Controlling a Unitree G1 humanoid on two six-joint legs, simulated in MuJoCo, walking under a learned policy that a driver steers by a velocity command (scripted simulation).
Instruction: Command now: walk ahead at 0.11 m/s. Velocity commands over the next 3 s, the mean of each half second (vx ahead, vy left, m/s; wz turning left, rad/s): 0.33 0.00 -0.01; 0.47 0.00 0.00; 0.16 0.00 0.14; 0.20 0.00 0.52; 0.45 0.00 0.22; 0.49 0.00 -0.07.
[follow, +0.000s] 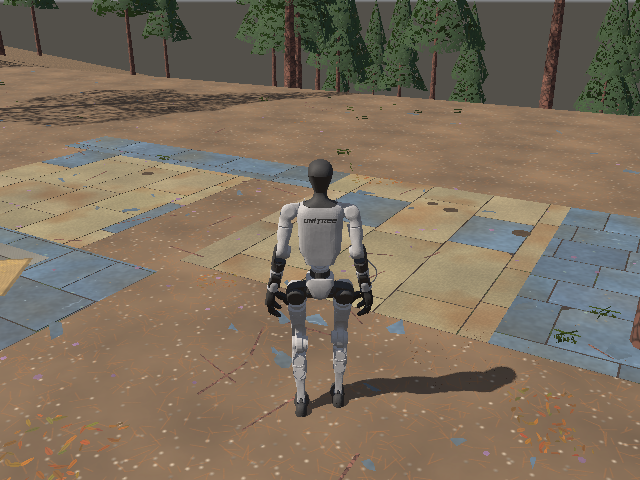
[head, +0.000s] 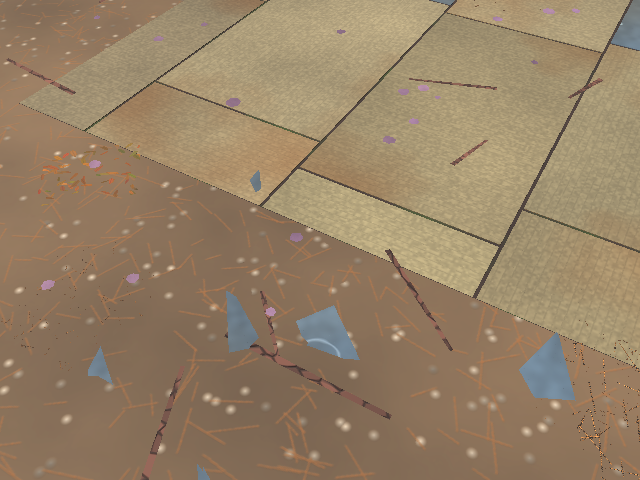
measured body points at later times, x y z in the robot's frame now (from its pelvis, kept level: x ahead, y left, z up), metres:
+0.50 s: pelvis +0.16 -0.04 +0.00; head +0.18 -0.05 +0.45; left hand +0.09 +0.18 -0.14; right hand +0.26 -0.29 -0.14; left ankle +0.22 +0.09 -0.67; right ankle +0.09 -0.11 -0.74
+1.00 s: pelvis +0.44 +0.00 +0.00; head +0.46 +0.01 +0.45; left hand +0.53 +0.24 -0.14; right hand +0.40 -0.24 -0.14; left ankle +0.43 +0.05 -0.74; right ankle +0.51 -0.15 -0.67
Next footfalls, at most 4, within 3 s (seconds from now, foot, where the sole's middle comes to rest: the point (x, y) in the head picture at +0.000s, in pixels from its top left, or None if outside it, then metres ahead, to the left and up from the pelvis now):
0.72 left None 0.47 0.05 -0.78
1.22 right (380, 404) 0.71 -0.09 -0.78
1.70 left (298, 457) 0.59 0.09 -0.78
2.22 right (337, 334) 0.90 0.00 -0.78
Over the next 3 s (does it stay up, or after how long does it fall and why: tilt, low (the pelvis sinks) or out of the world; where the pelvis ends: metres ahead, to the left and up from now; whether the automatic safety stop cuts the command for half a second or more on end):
stays up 1.11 0.25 0.00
